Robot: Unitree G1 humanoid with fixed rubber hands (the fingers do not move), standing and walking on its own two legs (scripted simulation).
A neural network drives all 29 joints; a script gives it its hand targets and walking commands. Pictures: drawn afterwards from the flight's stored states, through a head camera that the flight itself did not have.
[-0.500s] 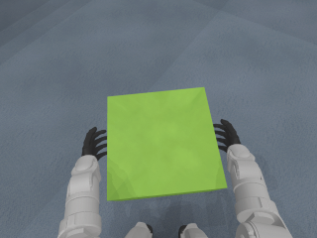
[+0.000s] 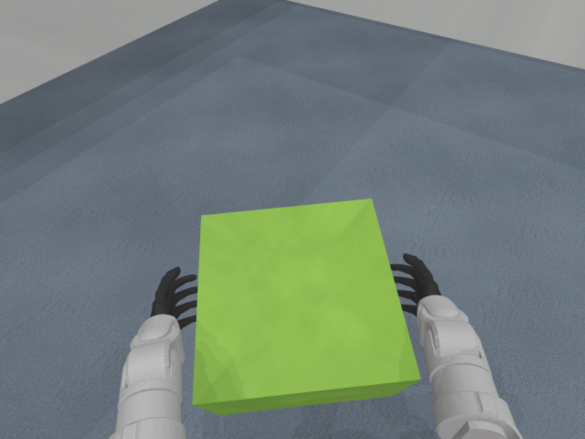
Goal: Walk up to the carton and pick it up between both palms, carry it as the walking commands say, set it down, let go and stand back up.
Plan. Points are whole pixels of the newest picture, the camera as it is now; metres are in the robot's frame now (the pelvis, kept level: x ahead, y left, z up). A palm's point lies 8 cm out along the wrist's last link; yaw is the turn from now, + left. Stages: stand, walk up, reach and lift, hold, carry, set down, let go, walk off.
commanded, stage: reach and lift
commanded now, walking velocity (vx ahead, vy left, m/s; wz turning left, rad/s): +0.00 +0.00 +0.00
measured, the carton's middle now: (296, 305) +0.36 +0.02 -0.09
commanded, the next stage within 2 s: hold in 1.72 s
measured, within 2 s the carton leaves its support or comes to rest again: neither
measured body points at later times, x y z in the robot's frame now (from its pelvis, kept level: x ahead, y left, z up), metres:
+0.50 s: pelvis +0.01 +0.00 +0.02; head -0.04 -0.01 +0.46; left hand +0.28 +0.22 +0.05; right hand +0.32 -0.16 +0.04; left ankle +0.01 +0.12 -0.73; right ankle +0.01 -0.11 -0.73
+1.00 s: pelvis +0.01 +0.00 +0.02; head -0.05 +0.00 +0.46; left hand +0.30 +0.20 +0.06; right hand +0.30 -0.19 +0.06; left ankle +0.01 +0.12 -0.73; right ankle +0.01 -0.10 -0.73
